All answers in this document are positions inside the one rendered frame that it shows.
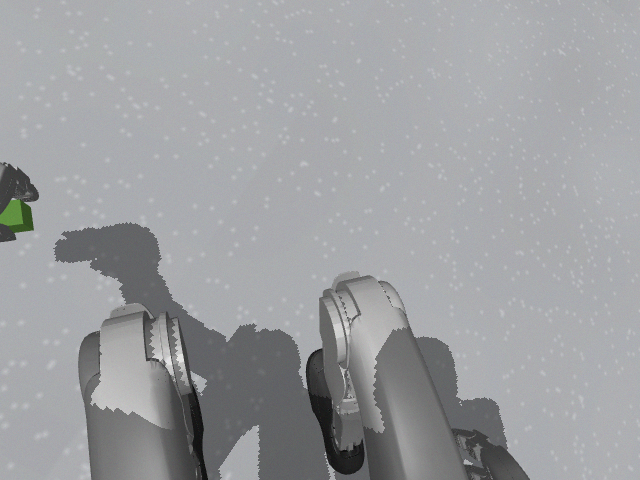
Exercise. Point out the right robot hand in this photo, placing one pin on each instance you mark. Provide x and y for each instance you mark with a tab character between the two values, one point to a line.
497	462

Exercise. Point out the left robot hand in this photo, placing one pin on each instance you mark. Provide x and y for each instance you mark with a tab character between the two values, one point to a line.
14	183

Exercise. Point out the right robot foot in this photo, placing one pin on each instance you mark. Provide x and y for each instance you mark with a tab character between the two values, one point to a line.
344	462

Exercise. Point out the small box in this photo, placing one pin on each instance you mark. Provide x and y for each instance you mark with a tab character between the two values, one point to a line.
18	216

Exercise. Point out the left robot foot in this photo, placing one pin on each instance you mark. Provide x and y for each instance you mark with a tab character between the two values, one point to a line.
198	435

